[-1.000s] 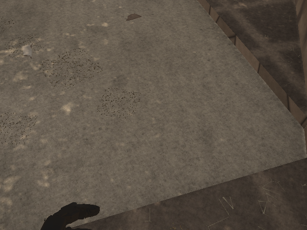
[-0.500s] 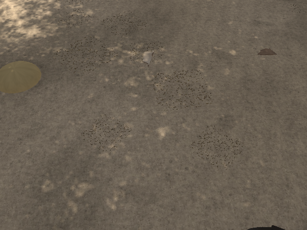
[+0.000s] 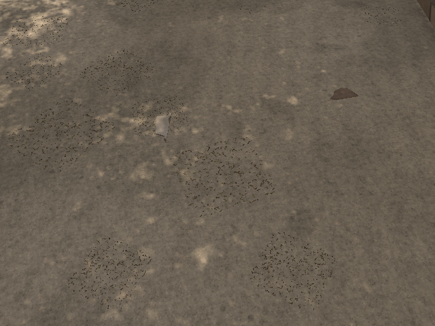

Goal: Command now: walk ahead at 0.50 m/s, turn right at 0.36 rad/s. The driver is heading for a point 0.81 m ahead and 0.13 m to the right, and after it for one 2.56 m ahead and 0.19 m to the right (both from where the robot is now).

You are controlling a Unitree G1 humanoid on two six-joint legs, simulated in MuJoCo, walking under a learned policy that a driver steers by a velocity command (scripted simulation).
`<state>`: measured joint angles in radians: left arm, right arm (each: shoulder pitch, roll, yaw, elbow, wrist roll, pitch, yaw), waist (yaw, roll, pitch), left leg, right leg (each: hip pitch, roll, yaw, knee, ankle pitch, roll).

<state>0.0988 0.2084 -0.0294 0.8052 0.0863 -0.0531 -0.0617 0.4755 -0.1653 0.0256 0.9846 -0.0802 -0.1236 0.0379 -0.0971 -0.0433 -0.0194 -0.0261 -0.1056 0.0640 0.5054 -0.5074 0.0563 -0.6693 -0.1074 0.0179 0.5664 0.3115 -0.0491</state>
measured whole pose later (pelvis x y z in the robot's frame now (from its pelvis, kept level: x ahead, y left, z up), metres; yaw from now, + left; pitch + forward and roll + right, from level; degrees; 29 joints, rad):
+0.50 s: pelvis +0.33 -0.06 -0.05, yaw -17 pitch +3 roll -1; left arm 0.32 0.27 0.07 0.82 -0.03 -0.04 0.02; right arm 0.00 -0.26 -0.04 0.69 0.00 -0.11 -0.01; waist 0.08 0.03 0.00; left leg -0.61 0.03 -0.11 0.55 0.02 -0.06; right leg -0.17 0.14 0.16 0.44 -0.31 -0.08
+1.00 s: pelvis +0.58 -0.13 -0.05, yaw -19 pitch +3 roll +1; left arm 0.00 0.24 0.04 0.70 -0.01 -0.09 -0.02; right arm 0.43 -0.25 -0.07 0.87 0.03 -0.06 -0.01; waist -0.12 -0.03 0.00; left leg -0.07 -0.03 -0.06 0.33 -0.32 0.01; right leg -0.52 -0.03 0.05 0.49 -0.04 0.00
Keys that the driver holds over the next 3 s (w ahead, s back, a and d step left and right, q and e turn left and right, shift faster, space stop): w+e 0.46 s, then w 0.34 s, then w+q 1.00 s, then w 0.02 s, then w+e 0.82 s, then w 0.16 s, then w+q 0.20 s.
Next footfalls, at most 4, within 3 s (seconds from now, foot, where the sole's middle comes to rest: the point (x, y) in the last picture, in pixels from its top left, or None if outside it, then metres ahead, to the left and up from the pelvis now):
0.12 right None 0.28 -0.14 -0.83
0.56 left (214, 315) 0.57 0.00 -0.83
1.04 right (302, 267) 0.71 -0.31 -0.83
1.54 left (227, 199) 1.02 -0.09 -0.83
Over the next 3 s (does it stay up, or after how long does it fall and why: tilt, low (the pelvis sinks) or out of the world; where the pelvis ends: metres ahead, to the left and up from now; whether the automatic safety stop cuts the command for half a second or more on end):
stays up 1.66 -0.21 -0.05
